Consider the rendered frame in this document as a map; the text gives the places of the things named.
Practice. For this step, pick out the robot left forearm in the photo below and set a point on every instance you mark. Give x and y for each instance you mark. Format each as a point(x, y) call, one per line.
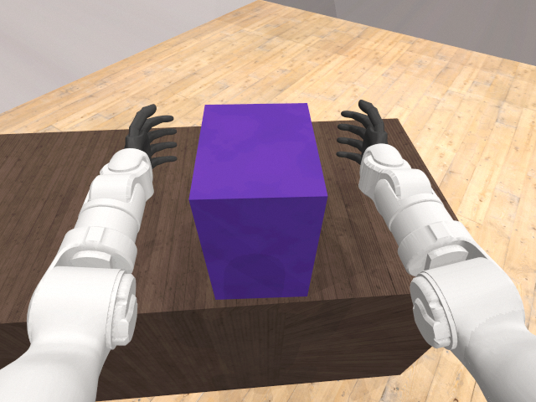
point(105, 233)

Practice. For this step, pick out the robot right upper arm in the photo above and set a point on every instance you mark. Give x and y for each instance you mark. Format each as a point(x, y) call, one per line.
point(471, 308)

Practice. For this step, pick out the robot left hand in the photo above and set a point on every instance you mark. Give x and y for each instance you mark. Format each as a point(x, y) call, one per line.
point(140, 136)

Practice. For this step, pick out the robot right hand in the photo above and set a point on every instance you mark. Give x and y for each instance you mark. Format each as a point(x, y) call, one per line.
point(373, 134)

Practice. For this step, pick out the robot right forearm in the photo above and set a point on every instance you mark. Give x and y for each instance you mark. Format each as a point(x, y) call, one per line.
point(426, 234)

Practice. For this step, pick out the pedestal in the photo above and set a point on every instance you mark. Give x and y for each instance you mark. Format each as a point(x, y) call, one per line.
point(356, 321)

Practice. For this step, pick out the carton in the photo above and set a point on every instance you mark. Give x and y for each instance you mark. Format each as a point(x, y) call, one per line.
point(258, 199)

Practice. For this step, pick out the robot left upper arm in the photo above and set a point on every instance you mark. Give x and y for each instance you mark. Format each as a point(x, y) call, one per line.
point(80, 314)

